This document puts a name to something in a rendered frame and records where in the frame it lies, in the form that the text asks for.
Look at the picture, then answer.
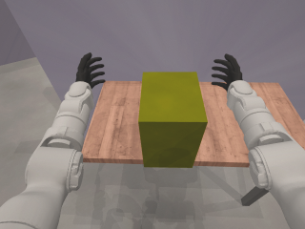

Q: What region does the robot left forearm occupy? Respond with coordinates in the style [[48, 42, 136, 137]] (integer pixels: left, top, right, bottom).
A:
[[25, 81, 94, 187]]

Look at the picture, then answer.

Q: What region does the robot left hand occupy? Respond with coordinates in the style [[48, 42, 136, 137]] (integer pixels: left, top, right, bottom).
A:
[[75, 52, 106, 89]]

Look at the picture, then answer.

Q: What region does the carton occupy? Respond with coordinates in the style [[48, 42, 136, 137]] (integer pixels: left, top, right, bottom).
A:
[[138, 72, 208, 168]]

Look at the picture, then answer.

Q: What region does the robot right hand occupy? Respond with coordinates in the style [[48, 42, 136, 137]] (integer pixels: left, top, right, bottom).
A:
[[211, 53, 243, 92]]

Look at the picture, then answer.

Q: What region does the right robot upper arm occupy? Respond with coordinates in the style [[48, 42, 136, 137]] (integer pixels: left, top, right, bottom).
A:
[[248, 140, 305, 229]]

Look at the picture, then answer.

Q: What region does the robot right forearm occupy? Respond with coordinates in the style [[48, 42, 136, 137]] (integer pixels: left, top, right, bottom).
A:
[[226, 80, 305, 154]]

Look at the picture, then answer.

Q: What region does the table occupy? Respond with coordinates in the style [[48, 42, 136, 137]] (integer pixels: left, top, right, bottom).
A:
[[81, 80, 305, 206]]

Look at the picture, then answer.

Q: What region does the left robot upper arm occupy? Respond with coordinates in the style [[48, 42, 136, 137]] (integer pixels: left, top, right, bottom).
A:
[[0, 146, 84, 229]]

